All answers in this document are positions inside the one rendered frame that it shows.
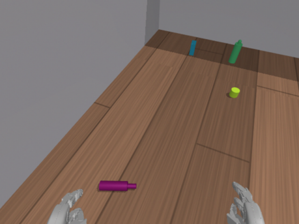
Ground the right robot hand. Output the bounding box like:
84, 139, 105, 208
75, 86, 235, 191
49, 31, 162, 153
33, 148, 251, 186
227, 182, 265, 224

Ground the left robot hand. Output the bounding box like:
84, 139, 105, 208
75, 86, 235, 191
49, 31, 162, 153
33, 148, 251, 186
47, 189, 87, 224

